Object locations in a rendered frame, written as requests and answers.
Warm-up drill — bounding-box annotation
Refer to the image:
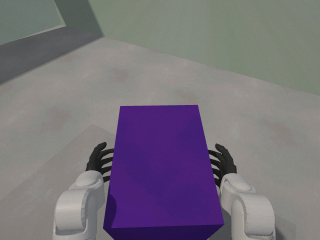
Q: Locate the carton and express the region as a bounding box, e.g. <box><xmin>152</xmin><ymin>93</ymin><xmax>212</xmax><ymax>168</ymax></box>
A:
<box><xmin>103</xmin><ymin>105</ymin><xmax>225</xmax><ymax>240</ymax></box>

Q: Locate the left robot forearm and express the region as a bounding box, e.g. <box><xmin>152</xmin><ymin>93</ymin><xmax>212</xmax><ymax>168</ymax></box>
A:
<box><xmin>52</xmin><ymin>170</ymin><xmax>106</xmax><ymax>240</ymax></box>

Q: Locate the right robot hand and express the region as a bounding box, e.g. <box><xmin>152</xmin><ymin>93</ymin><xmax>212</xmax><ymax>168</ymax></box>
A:
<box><xmin>208</xmin><ymin>143</ymin><xmax>237</xmax><ymax>189</ymax></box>

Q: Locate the left robot hand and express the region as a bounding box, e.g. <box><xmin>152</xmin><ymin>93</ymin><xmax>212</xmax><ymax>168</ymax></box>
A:
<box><xmin>85</xmin><ymin>142</ymin><xmax>114</xmax><ymax>183</ymax></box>

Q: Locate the right robot forearm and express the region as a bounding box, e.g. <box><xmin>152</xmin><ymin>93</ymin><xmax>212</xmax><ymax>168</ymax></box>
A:
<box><xmin>219</xmin><ymin>173</ymin><xmax>276</xmax><ymax>240</ymax></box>

